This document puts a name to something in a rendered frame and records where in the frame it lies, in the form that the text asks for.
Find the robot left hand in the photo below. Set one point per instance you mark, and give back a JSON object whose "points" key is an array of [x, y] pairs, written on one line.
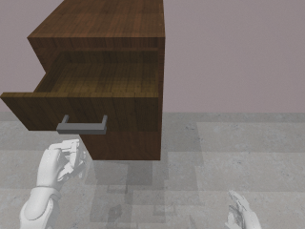
{"points": [[67, 155]]}

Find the handle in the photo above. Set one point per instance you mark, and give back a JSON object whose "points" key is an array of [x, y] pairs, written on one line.
{"points": [[65, 128]]}

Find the drawer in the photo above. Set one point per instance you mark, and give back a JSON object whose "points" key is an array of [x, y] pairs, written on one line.
{"points": [[86, 85]]}

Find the robot right hand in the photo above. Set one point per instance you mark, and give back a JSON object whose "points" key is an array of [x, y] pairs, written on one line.
{"points": [[245, 217]]}

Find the cabinet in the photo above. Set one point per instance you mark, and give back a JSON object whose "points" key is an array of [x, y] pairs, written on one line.
{"points": [[108, 25]]}

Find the robot left forearm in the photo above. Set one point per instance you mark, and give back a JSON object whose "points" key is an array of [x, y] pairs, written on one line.
{"points": [[42, 209]]}

